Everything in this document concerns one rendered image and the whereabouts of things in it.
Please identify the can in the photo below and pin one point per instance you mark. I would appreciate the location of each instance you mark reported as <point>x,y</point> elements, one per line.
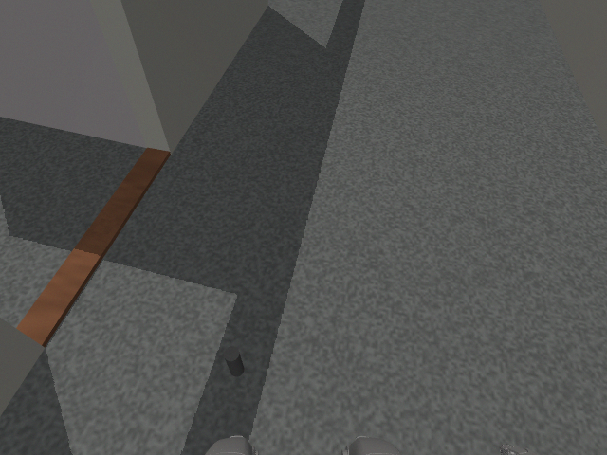
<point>234,361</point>

